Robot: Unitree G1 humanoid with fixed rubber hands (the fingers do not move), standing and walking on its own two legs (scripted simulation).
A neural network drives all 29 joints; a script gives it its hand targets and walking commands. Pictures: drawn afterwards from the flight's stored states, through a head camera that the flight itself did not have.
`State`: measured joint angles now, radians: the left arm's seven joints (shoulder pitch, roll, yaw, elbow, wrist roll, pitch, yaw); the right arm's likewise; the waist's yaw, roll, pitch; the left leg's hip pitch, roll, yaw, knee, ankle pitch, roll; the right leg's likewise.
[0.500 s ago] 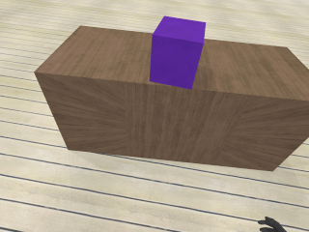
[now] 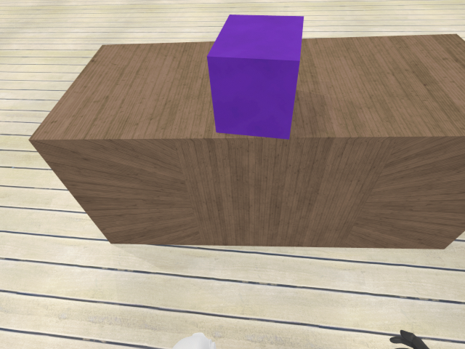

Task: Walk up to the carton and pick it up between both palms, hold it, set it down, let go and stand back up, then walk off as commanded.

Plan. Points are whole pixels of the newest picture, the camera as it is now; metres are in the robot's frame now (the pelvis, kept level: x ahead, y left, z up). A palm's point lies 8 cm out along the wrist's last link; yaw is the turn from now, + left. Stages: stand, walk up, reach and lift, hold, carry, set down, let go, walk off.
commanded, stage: walk up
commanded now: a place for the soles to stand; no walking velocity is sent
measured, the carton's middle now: (258, 75) +0.82 -0.08 +0.04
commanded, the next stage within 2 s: none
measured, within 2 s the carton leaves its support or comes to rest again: neither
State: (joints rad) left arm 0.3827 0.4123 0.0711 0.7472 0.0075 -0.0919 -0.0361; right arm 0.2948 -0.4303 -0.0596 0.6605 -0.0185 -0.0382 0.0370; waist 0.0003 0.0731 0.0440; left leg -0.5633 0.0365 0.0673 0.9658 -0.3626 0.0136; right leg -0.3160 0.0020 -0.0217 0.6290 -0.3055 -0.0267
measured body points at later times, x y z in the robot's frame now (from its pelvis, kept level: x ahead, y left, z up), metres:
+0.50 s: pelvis +0.10 +0.03 +0.01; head +0.07 +0.07 +0.45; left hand +0.17 +0.34 -0.12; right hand +0.20 -0.30 -0.04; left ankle +0.10 +0.11 -0.72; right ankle +0.11 -0.10 -0.67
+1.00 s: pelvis +0.19 -0.03 +0.01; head +0.21 -0.07 +0.45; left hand +0.27 +0.30 -0.06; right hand +0.27 -0.35 -0.11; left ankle +0.24 +0.10 -0.66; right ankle +0.23 -0.11 -0.72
